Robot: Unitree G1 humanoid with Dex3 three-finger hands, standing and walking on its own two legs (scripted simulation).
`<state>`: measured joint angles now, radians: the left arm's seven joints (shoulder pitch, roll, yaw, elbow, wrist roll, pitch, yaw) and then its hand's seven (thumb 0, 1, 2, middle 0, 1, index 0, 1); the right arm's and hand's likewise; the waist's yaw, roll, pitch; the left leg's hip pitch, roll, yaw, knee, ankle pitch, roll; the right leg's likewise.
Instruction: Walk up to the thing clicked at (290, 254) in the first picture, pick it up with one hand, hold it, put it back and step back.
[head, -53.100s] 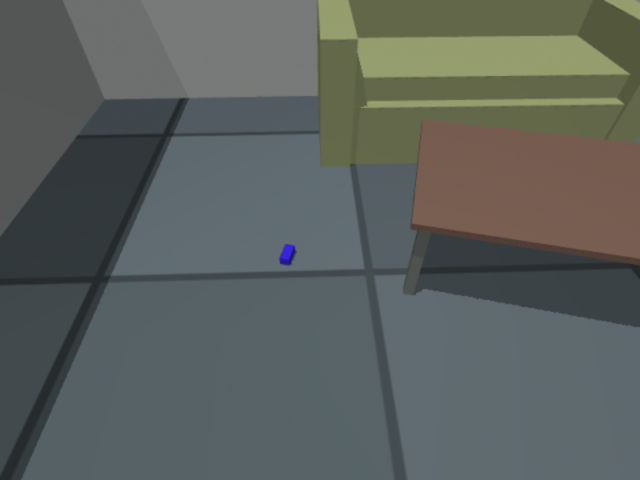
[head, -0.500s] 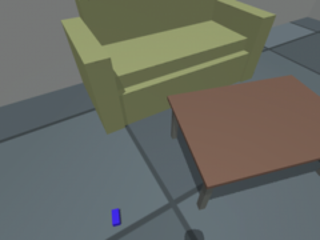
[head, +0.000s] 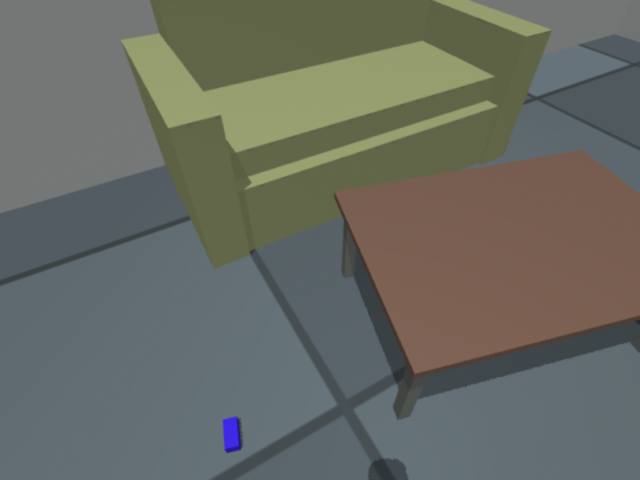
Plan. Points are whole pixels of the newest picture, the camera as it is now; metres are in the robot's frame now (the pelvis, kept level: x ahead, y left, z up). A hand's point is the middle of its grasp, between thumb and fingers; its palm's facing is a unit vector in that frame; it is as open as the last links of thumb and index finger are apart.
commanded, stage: stand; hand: left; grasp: from above
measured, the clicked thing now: (231, 434) +0.44 +0.28 -0.76
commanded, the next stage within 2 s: rise first in 0.06 s
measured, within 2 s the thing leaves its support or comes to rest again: neither
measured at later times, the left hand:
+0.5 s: hand out of the picture +0.14 +0.26 -0.17, palm faces -0.06 -0.92 -0.39, open 10.8 cm
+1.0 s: hand out of the picture +0.11 +0.27 -0.23, palm faces -0.18 -0.85 -0.50, open 14.1 cm
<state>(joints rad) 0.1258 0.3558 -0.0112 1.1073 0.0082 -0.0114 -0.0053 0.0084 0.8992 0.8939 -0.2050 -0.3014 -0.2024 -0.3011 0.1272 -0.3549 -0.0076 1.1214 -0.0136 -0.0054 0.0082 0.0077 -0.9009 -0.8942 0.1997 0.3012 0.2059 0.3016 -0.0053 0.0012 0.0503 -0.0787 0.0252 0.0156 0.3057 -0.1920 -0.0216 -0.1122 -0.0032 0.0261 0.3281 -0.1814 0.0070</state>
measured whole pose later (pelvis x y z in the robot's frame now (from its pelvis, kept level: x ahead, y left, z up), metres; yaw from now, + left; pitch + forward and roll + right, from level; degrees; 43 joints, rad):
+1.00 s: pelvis -0.02 +0.02 -0.10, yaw +2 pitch +18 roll -2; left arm 0.28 0.32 0.10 0.39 0.29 0.24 0.02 0.00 -0.52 0.97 -0.06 -1.10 -0.06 -1.09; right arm 0.21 -0.24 -0.02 0.53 0.00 -0.15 -0.02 0.01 -0.86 -0.88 0.20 0.30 0.21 0.30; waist -0.03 0.01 -0.13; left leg -0.93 0.01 -0.04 1.16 -0.55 0.00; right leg -0.91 -0.01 -0.02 1.11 -0.52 0.02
